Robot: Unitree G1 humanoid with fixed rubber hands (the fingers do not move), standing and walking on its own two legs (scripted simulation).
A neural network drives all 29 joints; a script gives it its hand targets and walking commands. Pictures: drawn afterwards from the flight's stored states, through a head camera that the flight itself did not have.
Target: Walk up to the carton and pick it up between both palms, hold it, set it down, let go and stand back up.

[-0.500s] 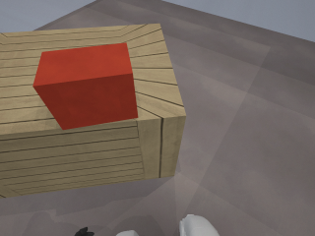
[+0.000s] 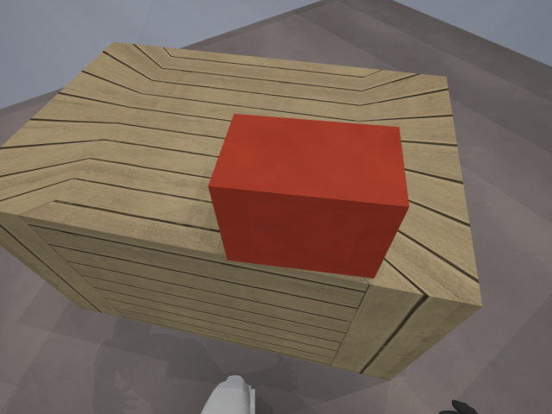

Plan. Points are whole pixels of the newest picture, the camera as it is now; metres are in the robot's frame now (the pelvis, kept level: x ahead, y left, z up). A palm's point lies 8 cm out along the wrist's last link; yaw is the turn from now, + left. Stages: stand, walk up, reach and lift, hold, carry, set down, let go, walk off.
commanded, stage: walk up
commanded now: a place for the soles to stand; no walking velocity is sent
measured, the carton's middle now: (306, 198) +0.46 -0.02 +0.00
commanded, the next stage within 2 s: none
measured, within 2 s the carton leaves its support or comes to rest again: neither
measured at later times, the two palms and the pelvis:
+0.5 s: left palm (112, 410) +0.14 +0.28 -0.11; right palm out of the picture +0.14 -0.20 -0.12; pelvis +0.04 +0.04 +0.00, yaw -2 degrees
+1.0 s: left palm out of the picture +0.06 +0.28 -0.11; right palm out of the picture +0.09 -0.22 -0.10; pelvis +0.03 +0.03 +0.02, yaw -1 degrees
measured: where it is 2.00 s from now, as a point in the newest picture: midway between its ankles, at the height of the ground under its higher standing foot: outside the picture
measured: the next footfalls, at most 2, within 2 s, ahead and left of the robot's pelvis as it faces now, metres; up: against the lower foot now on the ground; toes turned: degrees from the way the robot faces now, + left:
right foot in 0.38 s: +0.10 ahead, -0.08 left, +0.00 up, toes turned -7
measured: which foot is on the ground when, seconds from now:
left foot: down 0.00-1.00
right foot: down 0.00-0.02, up 0.04-0.36, down 0.38-1.00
